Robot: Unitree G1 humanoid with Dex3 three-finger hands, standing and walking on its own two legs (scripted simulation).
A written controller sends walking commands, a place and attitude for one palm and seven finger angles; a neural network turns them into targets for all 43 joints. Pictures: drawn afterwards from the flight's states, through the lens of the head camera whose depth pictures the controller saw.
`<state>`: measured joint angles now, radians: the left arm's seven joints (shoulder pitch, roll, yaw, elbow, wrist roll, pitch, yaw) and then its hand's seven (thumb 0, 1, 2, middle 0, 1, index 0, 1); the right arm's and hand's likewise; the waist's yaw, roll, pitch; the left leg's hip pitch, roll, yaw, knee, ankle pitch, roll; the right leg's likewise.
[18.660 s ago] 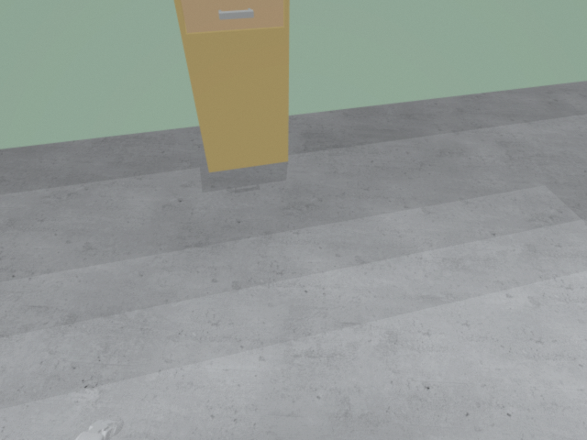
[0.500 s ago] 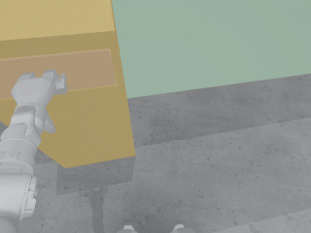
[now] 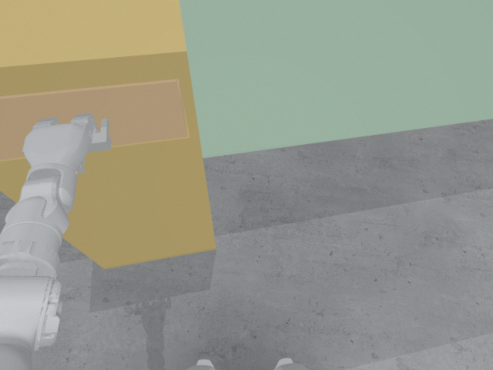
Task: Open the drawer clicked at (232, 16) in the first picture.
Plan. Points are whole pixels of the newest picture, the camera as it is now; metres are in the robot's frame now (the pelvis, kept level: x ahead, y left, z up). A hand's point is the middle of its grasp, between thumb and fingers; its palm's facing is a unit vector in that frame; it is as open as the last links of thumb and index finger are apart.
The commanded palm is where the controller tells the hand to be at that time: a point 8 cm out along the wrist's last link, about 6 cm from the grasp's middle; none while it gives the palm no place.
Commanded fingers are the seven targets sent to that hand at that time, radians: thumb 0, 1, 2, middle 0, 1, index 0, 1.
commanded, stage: close the thumb around the handle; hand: left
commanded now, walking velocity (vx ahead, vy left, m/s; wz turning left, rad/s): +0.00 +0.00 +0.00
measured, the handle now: (70, 136) +0.50 +0.30 +0.05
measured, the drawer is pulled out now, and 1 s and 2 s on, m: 0.00 0.05 0.26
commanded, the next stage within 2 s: pull the drawer open in 0.04 s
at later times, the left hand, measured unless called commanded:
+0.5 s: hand (74, 176) +0.43 +0.29 +0.02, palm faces -0.04 -0.04 -1.00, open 5.4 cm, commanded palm +0.39 +0.27 +0.08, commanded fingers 0.00 0.90 0.90 -0.40 -1.35 -0.40 -1.35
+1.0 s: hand (73, 189) +0.40 +0.28 +0.02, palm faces -0.06 -0.02 -1.00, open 5.5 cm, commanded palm +0.36 +0.26 +0.08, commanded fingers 0.00 0.90 0.90 -0.40 -1.35 -0.40 -1.35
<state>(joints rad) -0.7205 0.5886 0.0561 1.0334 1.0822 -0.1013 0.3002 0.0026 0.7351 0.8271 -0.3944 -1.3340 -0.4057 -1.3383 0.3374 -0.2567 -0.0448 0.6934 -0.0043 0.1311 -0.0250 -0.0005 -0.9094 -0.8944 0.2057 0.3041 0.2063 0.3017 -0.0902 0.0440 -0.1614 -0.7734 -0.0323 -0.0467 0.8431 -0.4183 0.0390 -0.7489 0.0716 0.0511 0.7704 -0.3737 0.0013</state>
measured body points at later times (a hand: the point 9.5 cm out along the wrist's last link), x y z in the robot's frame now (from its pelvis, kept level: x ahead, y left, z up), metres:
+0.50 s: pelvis +0.01 +0.01 +0.01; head +0.09 +0.01 +0.45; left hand +0.43 +0.29 +0.08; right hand +0.05 -0.27 -0.12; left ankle -0.02 +0.09 -0.70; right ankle -0.01 -0.13 -0.70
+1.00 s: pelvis +0.01 -0.01 +0.01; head +0.08 -0.01 +0.45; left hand +0.40 +0.28 +0.08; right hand +0.09 -0.27 -0.12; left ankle -0.02 +0.09 -0.70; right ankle -0.01 -0.13 -0.70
